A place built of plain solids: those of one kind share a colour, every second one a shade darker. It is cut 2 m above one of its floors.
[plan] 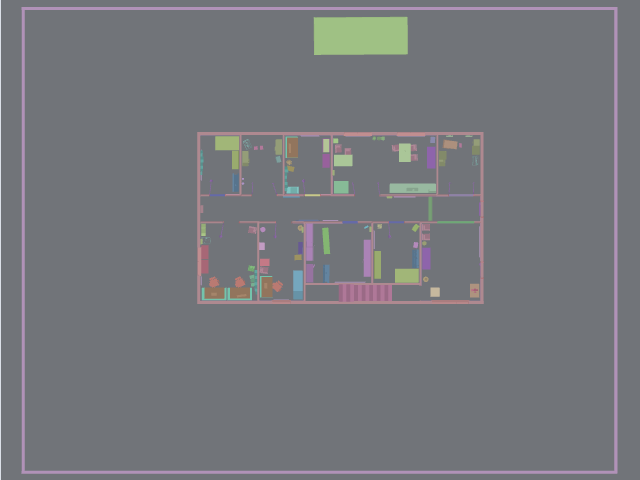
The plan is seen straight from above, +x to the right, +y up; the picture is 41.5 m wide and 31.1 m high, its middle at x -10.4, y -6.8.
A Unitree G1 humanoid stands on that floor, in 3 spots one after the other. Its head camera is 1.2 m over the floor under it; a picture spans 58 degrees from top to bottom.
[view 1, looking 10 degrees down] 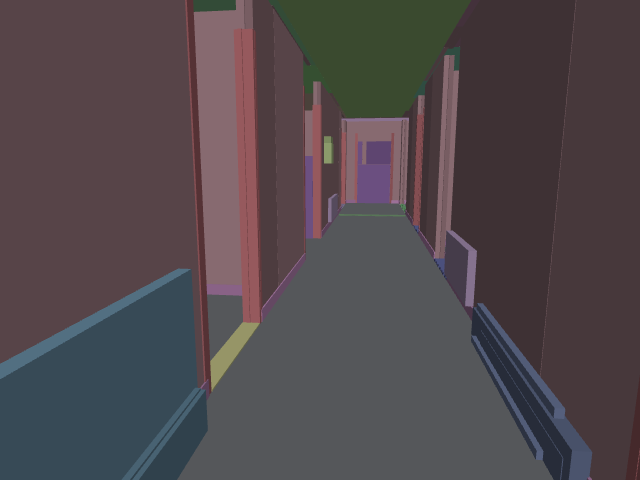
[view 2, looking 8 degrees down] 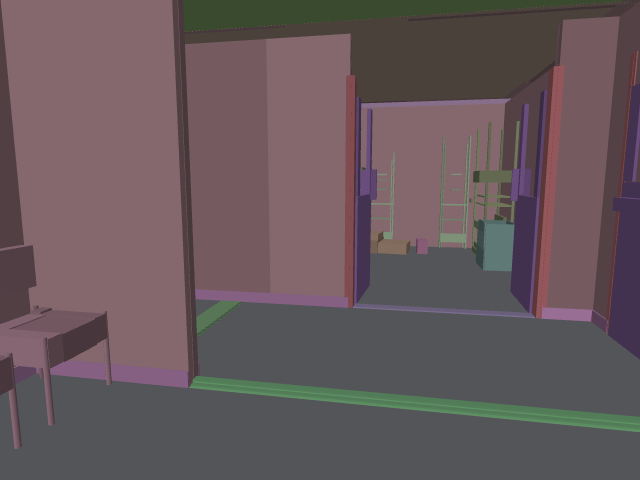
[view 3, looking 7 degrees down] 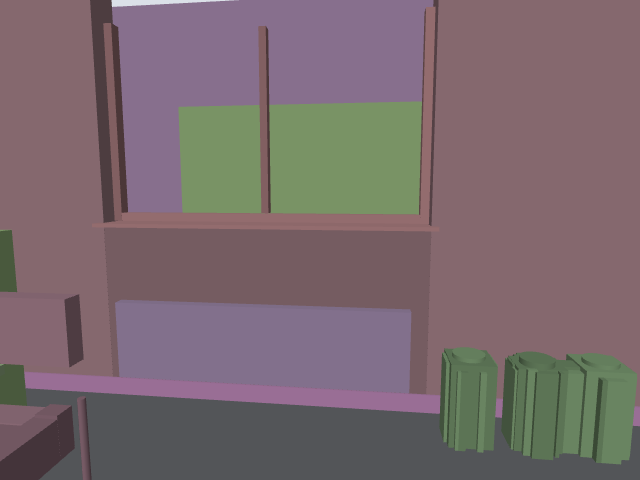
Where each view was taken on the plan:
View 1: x -13.45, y -4.80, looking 7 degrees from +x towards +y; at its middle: ground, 6.91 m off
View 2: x -1.60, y -7.90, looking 101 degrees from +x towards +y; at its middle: wall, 4.05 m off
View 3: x -7.35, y -2.25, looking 97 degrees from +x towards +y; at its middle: wall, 2.29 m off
